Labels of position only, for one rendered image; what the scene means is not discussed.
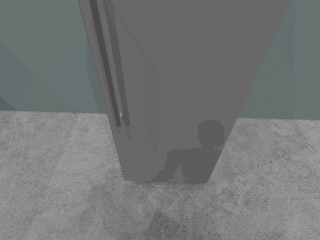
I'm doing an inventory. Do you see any fridge door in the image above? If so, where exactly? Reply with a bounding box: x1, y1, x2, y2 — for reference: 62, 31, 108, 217
79, 0, 292, 183

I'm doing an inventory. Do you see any handle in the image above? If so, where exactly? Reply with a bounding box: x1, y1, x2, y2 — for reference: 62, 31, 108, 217
89, 0, 123, 127

